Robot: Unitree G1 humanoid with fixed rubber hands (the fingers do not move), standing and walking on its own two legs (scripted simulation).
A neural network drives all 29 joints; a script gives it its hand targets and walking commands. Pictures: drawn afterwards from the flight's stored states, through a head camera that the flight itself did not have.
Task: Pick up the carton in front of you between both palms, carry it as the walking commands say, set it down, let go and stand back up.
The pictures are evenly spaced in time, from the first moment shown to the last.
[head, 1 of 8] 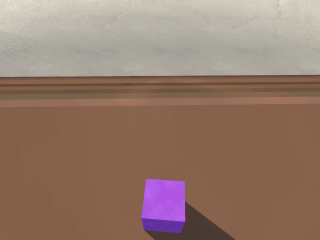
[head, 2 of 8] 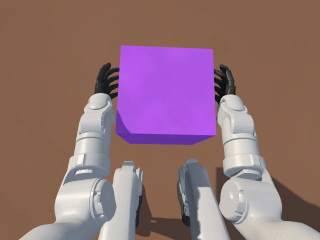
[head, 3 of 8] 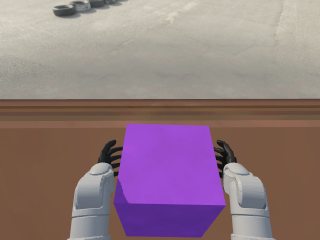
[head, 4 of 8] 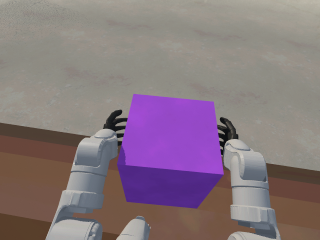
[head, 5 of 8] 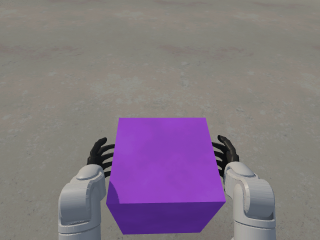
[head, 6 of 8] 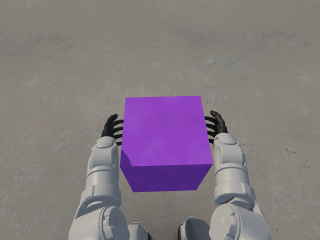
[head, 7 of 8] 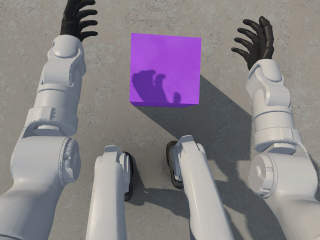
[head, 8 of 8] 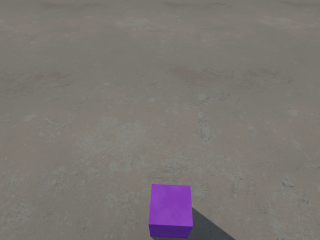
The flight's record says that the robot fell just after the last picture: no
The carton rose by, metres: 0.68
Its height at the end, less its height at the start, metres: -1.65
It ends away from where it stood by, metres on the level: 5.86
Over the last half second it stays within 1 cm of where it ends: yes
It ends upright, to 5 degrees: yes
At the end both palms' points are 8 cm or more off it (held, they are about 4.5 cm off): yes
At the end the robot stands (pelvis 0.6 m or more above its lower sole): yes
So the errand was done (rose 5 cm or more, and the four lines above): yes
